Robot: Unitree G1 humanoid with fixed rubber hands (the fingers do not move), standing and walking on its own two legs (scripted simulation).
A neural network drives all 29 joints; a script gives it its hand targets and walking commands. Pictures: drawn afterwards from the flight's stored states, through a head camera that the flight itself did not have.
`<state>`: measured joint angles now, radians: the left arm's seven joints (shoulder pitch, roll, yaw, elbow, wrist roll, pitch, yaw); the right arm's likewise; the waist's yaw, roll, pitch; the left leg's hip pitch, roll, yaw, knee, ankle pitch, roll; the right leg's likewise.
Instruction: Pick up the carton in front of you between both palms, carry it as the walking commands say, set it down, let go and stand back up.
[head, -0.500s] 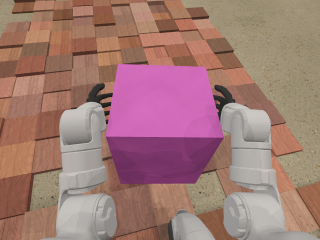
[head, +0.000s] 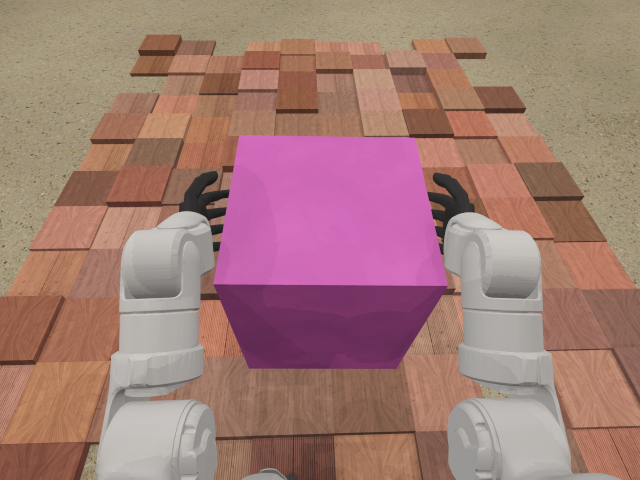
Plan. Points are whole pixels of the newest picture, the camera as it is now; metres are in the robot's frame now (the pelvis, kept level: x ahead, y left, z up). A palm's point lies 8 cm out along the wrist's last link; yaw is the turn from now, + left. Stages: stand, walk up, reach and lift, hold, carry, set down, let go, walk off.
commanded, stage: carry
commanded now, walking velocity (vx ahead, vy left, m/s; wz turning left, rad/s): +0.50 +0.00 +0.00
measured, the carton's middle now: (325, 262) +0.37 +0.02 +0.06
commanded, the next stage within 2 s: none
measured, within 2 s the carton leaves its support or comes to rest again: neither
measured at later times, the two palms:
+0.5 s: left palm (285, 69) +0.70 +0.10 +0.15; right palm (467, 82) +0.68 -0.20 +0.15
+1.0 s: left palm (274, 6) +0.96 +0.14 +0.16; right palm (419, 13) +0.94 -0.16 +0.16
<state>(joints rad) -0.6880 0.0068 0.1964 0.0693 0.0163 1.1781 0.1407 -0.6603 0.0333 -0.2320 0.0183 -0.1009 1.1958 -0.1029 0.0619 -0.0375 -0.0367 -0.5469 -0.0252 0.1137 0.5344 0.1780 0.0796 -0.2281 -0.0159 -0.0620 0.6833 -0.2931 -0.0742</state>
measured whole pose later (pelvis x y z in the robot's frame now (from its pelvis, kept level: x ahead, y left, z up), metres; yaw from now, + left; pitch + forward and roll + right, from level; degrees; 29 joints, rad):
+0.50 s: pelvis +0.31 -0.03 -0.01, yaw -2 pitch +4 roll -1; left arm -0.86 -0.01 0.27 0.25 0.11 1.29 0.12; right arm -0.86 -0.06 -0.25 0.28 -0.02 1.29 -0.13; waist -0.01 0.04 -0.08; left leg -0.35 -0.02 -0.01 1.19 -0.43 0.05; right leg -0.56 0.04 -0.13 0.65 -0.18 -0.10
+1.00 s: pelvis +0.58 +0.00 +0.01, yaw -2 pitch +5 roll +0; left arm -0.71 0.03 0.22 0.01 0.01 1.23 0.13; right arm -0.69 0.03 -0.21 -0.02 -0.07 1.23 -0.14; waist -0.02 -0.02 -0.02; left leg -0.45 -0.01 0.13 0.58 -0.22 0.08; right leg -0.45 0.00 -0.01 1.15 -0.46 -0.03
